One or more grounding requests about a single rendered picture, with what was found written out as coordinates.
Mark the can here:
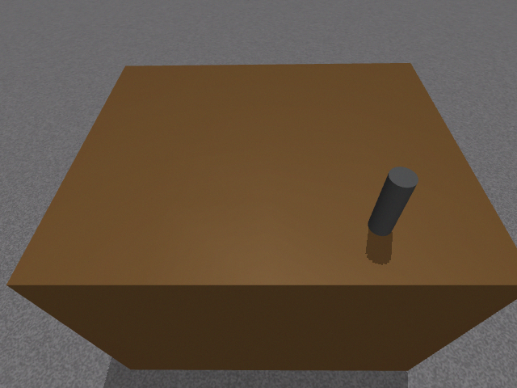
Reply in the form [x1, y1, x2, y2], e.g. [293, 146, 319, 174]
[368, 167, 418, 236]

